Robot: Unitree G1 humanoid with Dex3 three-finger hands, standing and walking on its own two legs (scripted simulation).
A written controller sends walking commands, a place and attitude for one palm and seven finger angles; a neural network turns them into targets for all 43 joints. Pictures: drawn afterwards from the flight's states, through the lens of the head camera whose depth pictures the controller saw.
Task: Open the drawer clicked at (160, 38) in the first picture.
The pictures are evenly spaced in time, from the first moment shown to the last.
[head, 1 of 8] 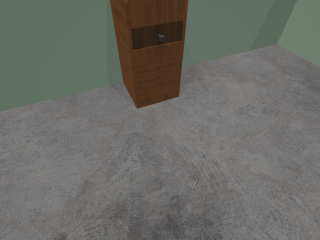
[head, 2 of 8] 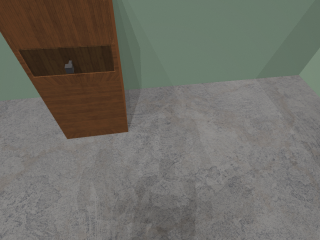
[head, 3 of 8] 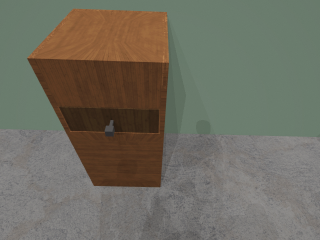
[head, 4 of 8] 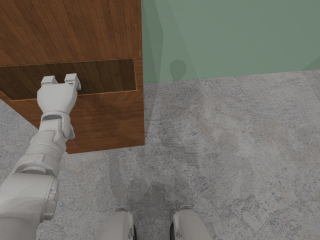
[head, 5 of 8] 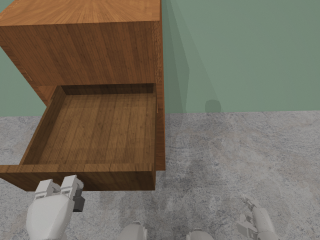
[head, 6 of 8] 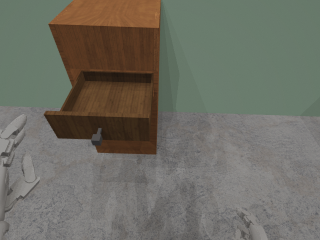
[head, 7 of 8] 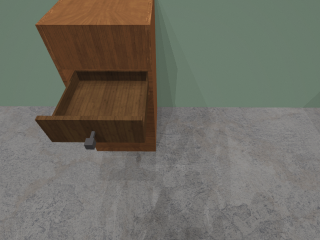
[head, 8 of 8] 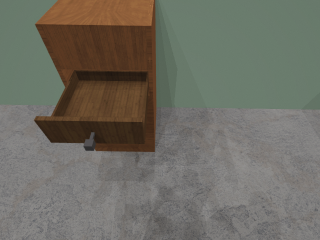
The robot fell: no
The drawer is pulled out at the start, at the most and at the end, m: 0.00 0.30 0.30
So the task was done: yes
